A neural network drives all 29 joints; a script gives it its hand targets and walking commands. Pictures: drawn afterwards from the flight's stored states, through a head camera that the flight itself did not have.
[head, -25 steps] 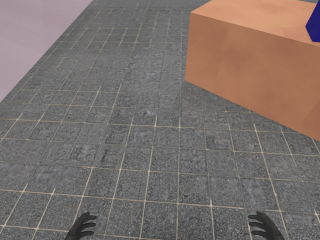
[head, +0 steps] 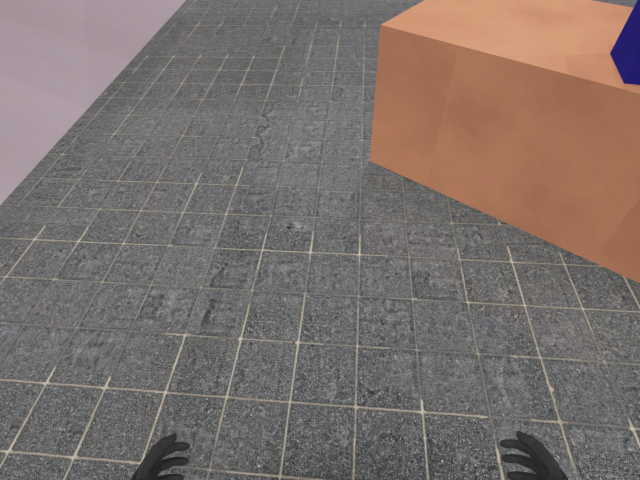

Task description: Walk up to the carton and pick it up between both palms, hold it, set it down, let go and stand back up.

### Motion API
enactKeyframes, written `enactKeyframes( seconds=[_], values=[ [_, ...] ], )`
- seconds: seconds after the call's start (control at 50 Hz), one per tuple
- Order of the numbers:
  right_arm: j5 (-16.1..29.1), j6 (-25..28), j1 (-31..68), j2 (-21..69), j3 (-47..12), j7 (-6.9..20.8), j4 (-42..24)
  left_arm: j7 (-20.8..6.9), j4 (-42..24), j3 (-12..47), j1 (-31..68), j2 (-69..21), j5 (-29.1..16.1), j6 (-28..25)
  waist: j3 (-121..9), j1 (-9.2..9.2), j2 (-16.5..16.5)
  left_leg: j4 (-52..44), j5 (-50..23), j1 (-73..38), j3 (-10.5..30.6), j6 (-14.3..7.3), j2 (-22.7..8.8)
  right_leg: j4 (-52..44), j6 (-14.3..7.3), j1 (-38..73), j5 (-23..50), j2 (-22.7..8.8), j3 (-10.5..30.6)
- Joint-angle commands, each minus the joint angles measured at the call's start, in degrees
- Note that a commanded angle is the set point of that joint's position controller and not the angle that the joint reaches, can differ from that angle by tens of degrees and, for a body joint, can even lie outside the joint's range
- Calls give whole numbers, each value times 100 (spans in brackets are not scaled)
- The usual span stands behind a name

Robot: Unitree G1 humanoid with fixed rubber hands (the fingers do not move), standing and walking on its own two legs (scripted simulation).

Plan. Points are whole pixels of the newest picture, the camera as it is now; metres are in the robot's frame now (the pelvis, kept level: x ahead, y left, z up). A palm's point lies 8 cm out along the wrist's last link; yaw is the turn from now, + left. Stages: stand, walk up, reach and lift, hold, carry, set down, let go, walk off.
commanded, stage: stand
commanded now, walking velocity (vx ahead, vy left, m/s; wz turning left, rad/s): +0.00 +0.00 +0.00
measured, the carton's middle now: out of the picture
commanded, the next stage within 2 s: none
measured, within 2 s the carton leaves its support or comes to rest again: neither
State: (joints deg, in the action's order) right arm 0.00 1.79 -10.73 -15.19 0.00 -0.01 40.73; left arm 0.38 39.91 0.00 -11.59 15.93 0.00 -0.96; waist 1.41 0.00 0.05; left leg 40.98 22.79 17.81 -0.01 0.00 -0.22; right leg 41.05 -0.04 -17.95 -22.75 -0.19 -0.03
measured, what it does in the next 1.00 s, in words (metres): stands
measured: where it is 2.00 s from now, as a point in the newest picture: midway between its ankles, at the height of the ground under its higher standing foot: outside the picture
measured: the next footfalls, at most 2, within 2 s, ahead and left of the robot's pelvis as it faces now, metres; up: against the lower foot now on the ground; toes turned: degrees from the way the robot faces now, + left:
none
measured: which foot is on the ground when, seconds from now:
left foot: down 0.00-1.00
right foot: down 0.00-1.00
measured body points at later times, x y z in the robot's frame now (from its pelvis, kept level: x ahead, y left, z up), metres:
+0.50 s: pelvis -0.01 +0.00 +0.00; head -0.01 +0.00 +0.45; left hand +0.12 +0.26 -0.10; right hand +0.13 -0.26 -0.10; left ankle -0.01 +0.12 -0.72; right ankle -0.01 -0.12 -0.72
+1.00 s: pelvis -0.04 +0.00 +0.00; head -0.05 +0.00 +0.45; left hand +0.09 +0.27 -0.11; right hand +0.10 -0.26 -0.11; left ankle -0.01 +0.12 -0.72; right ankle -0.01 -0.12 -0.72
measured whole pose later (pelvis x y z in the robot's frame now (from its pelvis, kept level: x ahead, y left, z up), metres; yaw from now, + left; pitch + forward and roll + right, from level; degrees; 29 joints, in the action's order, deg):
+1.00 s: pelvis -0.04 +0.00 +0.00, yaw +0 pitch -3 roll +0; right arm 0.0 1.8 -9.8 -15.3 0.0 0.0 47.4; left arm 0.4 46.7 0.0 -11.0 16.0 0.0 -1.0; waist 1.4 0.0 0.1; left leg 41.0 19.8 17.8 0.0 0.0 -0.2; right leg 41.0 -0.1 -17.9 -19.7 -0.2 0.0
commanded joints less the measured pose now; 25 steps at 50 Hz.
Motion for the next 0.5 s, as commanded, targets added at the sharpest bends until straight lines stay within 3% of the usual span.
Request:
enactKeyframes(
  seconds=[0.0, 0.04, 0.14, 0.18, 0.24, 0.32, 0.48],
  values=[
    [-115, 184, 280, -1502, 490, -105, -176, 70, -79, -490, 305, 1470, 121, -269, -645, -9, -131, -551, -2685, -422, 417, -469, -559, -605, -472, 523, 2754, -549, 466],
    [-125, 166, 230, -1537, 510, -90, -147, 62, -8, -504, 327, 1522, 125, -285, -627, -30, 18, -567, -2537, -428, 370, -439, -523, -620, -477, 506, 2667, -573, 484],
    [-123, 154, 300, -1494, 489, -108, -109, 76, 52, -500, 314, 1482, 110, -262, -614, 17, -254, -582, -2625, -464, 408, -484, -556, -641, -499, 452, 2579, -549, 533],
    [-113, 153, 257, -1487, 479, -111, -57, 71, 49, -488, 337, 1459, 140, -265, -678, -26, -42, -611, -2595, -514, 364, -421, -550, -639, -478, 484, 2555, -527, 467],
    [-122, 151, 344, -1580, 508, -99, -29, 70, 112, -458, 279, 1415, 76, -262, -615, 42, -200, -646, -2534, -443, 444, -458, -571, -694, -485, 501, 2582, -559, 506],
    [-110, 160, 286, -1503, 470, -100, 35, 64, 135, -460, 400, 1477, 106, -254, -593, -32, -124, -678, -2402, -474, 446, -453, -554, -771, -517, 485, 2517, -592, 556],
    [-105, 154, 338, -1549, 461, -84, 127, 42, 272, -453, 359, 1487, 101, -253, -390, 17, -91, -862, -1878, -352, 554, -469, -569, -876, -476, 330, 1922, -525, 571]
  ],
)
